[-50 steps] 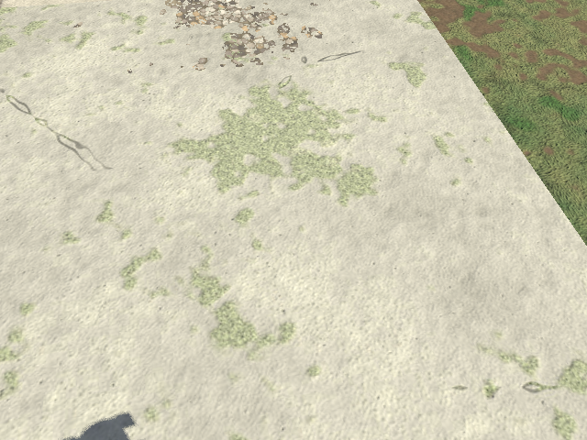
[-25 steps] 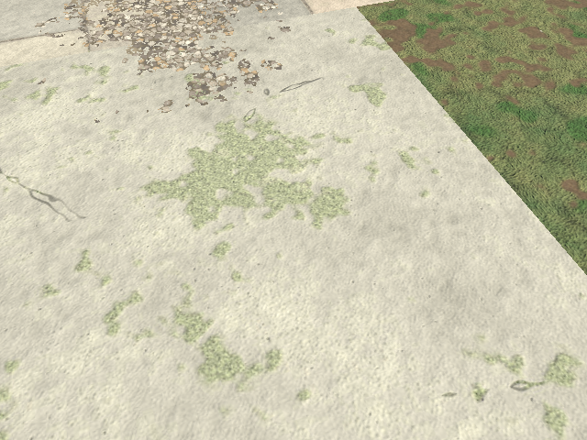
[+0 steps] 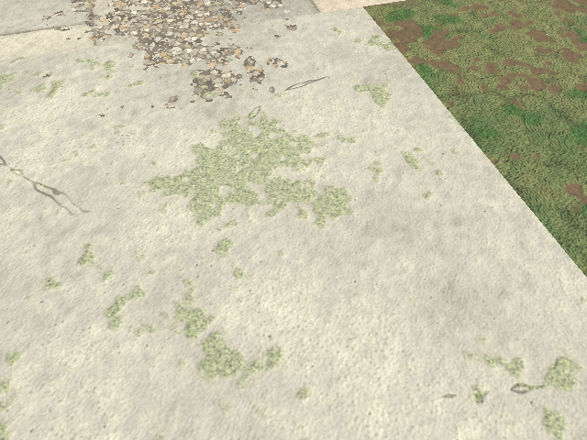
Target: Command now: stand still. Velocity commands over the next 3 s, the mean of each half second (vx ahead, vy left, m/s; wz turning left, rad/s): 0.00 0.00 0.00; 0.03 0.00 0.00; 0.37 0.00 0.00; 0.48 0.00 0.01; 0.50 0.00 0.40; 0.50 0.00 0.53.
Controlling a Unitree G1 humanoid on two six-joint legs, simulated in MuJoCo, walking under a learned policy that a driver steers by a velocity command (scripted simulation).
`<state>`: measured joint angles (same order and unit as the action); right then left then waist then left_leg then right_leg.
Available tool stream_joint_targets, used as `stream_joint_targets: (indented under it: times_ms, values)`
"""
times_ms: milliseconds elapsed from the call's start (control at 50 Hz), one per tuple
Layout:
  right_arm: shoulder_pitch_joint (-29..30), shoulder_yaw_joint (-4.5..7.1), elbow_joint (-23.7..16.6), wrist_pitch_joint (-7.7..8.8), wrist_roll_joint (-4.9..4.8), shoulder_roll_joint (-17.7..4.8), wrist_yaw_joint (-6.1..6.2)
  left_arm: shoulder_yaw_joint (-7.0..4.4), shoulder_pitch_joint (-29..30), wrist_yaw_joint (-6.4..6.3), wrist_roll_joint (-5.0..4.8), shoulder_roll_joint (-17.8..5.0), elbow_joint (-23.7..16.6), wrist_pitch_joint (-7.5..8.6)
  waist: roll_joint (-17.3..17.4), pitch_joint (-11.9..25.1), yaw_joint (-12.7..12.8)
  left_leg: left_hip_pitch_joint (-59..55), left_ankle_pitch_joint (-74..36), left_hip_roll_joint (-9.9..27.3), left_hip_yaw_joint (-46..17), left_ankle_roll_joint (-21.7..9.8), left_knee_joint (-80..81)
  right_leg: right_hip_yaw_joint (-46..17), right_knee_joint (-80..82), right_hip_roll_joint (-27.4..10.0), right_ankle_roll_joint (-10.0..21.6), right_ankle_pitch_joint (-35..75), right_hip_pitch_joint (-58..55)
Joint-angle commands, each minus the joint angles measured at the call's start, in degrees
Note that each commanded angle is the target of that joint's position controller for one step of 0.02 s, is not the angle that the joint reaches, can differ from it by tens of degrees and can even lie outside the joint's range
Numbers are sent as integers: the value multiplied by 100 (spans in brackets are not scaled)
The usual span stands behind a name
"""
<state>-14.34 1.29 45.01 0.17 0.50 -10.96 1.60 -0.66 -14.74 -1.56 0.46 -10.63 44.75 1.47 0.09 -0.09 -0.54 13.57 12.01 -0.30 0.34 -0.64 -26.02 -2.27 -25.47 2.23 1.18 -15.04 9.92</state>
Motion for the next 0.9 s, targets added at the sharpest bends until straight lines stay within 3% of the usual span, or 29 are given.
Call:
stream_joint_targets:
  times_ms: [20,420,880,900]
  values:
    - [-28,126,-250,69,-1,-528,22,-124,-29,-22,-1,-503,-276,68,-17,31,-9,-303,-471,431,-517,-152,397,-497,506,-507,151,758,368]
    - [-152,119,249,69,-3,-525,50,-145,-311,-62,-2,-484,209,39,9,-69,25,-278,-354,462,-595,-250,657,-449,597,-533,116,715,274]
    - [-358,42,1017,46,-18,-489,88,-78,-665,-102,-9,-383,1042,-6,-10,-223,21,-369,-349,483,-628,-302,858,-422,775,-584,80,715,195]
    - [-433,32,1070,40,-14,-469,83,-63,-758,-96,1,-339,1105,-10,23,-97,20,-412,206,448,-640,-315,941,-385,803,-521,87,239,142]
